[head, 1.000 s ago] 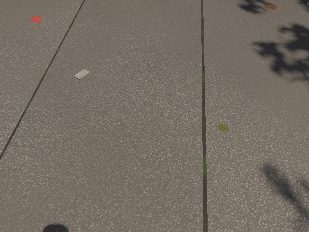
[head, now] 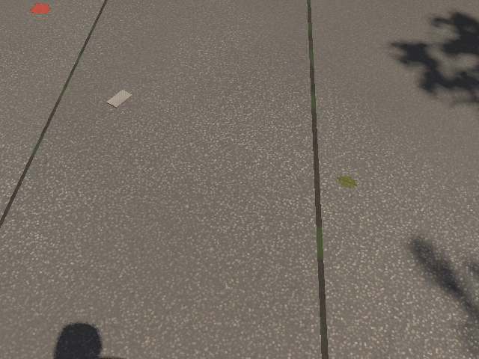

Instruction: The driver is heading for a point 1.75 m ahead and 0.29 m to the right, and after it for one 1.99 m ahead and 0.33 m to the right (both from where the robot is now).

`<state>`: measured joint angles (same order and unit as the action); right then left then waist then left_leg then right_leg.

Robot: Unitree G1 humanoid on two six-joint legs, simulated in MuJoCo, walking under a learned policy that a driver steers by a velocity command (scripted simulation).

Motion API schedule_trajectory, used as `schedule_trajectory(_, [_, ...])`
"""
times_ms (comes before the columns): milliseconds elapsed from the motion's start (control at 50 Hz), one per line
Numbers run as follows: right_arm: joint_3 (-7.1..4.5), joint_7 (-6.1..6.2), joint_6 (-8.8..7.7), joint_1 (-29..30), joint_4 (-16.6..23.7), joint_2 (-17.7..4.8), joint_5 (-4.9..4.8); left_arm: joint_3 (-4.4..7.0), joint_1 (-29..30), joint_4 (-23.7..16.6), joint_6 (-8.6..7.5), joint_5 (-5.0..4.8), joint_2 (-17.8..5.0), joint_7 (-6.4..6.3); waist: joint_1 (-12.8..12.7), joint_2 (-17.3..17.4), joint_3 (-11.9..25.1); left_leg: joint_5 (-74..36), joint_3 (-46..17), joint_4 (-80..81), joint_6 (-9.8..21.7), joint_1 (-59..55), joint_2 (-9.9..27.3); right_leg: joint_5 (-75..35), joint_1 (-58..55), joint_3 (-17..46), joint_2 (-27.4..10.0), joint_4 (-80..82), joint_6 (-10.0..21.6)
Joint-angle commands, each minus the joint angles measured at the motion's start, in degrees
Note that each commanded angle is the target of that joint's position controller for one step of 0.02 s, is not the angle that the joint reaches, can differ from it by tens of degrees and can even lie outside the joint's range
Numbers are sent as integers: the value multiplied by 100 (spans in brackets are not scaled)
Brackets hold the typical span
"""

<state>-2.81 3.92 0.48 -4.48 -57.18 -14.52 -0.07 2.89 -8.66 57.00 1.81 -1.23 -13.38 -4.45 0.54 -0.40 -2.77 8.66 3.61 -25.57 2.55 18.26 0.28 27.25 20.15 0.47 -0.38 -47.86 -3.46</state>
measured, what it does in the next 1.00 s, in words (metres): walks ahead: right foot, then left foot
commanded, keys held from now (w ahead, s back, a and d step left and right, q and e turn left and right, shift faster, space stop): w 1.00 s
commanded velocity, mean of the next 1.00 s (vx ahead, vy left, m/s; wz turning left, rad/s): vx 0.39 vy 0.00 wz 0.00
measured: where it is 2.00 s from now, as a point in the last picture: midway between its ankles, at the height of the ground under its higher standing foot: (232, 203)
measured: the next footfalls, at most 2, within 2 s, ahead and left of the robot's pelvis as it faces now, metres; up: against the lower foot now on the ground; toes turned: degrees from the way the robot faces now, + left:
right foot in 0.06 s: +0.00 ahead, -0.12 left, +0.00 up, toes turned -1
left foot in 0.54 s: +0.26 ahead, +0.16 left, +0.00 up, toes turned +4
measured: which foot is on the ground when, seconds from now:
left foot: down 0.00-0.06, up 0.08-0.52, down 0.54-1.00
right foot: up 0.00-0.04, down 0.06-0.56, up 0.58-1.00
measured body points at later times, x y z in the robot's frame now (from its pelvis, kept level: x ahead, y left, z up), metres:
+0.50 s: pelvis +0.11 +0.02 +0.00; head +0.13 +0.02 +0.45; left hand +0.02 +0.28 -0.14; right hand +0.29 -0.22 -0.12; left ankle +0.23 +0.16 -0.72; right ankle -0.04 -0.12 -0.74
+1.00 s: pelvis +0.37 +0.06 +0.00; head +0.40 +0.07 +0.44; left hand +0.58 +0.29 -0.11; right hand +0.32 -0.19 -0.14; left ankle +0.22 +0.16 -0.74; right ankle +0.58 -0.07 -0.70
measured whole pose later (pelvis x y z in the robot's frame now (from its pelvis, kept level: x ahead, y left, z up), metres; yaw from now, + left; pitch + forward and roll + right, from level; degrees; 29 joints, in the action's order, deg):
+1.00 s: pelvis +0.37 +0.06 +0.00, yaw +0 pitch +2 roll +2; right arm -2.6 0.6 -4.8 -23.2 -59.7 -12.7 -0.6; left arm 3.5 -0.9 48.1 -5.2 -1.2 -12.7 1.8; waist 4.5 -2.3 -0.8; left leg 18.4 3.9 -10.1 2.3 -5.8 -3.4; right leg -4.6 37.9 -1.1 -4.9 -32.2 2.6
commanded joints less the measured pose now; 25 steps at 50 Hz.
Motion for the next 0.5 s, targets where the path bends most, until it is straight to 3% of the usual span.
schedule_trajectory(20, [-75,-40,-27,-47,21,-539,-144,81,-1176,293,-10,31,-183,183,-391,989,679,2208,-955,1109,703,346,970,-1086,-1662,-496,122,1989,332])
schedule_trajectory(40, [-107,-82,-29,-210,-33,-584,-175,101,-1150,328,-10,90,-283,246,-357,825,418,2791,-802,904,435,631,735,-844,-1808,-661,290,2202,484])
schedule_trajectory(60, [-80,-131,-45,-163,35,-450,-124,117,-1362,323,-39,164,-467,272,-394,166,340,2962,-561,28,146,1184,455,15,-2055,207,-320,2547,778])
schedule_trajectory(80, [-12,-182,-102,146,243,-121,-78,178,-1715,310,-83,128,-867,277,-502,-1075,288,2690,233,-1740,-206,2036,-145,1561,-2017,1904,-1545,3409,1372])
schedule_trajectory(100, [-145,-190,-199,822,615,-524,-196,320,-1673,321,-261,272,-1527,360,-655,-1455,-536,2321,-436,-2467,-126,2682,-83,2882,-905,3664,-2343,4508,2143])
schedule_trajectory(120, [-245,-190,-280,816,642,-851,-314,264,-1048,109,-449,289,-1295,307,-316,-1137,-932,1656,-696,-2938,-26,2815,167,2485,-777,3485,-2229,4698,1942])
schedule_trajectory(140, [-299,-211,-302,405,453,-927,-239,190,-690,39,-581,222,-973,288,-57,-1044,-854,1109,-732,-3102,-17,2815,245,1676,-957,2862,-1922,4545,1601])
schedule_trajectory(160, [-344,-213,-316,108,277,-921,-120,167,-649,-3,-643,134,-792,310,0,-892,-594,859,-670,-3162,-13,2720,302,1151,-1215,2361,-1673,4439,1365])
schedule_trajectory(180, [-359,-227,-344,67,211,-835,-73,159,-796,28,-681,77,-707,321,-37,-761,-511,570,-620,-3173,-46,2742,343,699,-1397,2011,-1559,4406,1265])
schedule_trajectory(220, [-340,-275,-394,111,168,-541,-86,114,-1329,180,-714,73,-494,328,-138,-657,-321,92,-461,-3090,-92,2727,369,-50,-1694,1484,-1366,4363,1210])
schedule_trajectory(260, [-311,-308,-430,282,227,-385,-101,109,-1659,237,-721,103,-491,311,-247,-665,-278,-226,-380,-2766,-165,2801,414,-488,-1877,1226,-1317,4365,1255])
schedule_trajectory(340, [-201,-383,-495,780,462,-229,-123,171,-1821,154,-717,99,-739,274,-432,-725,-366,-584,-217,-1639,-294,2360,364,-979,-1713,863,-1307,4424,1310])
schedule_trajectory(420, [-116,-492,-561,1014,640,-277,-178,243,-2010,164,-689,20,-857,287,-540,-751,-514,-341,-58,-925,-224,1881,309,-1257,-1717,656,-1432,4283,1376])
schedule_trajectory(460, [-109,-535,-591,953,717,-361,-196,286,-2003,172,-663,-35,-890,299,-454,-807,-540,-76,-75,-643,-79,1580,308,-1377,-1820,658,-1564,4115,1344])
schedule_trajectory(500, [-196,-551,-620,373,626,-562,-202,324,-1816,126,-621,-58,-955,305,-74,-879,-323,109,51,-415,101,676,133,-2261,-1748,575,-1596,3585,1243])
Velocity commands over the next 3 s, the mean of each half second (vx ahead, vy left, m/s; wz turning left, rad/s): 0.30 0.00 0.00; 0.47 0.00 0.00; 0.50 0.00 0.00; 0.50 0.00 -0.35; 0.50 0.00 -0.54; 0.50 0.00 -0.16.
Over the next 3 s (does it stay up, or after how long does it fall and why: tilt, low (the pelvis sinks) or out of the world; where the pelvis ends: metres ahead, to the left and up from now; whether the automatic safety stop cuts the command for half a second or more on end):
stays up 1.46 -0.13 0.01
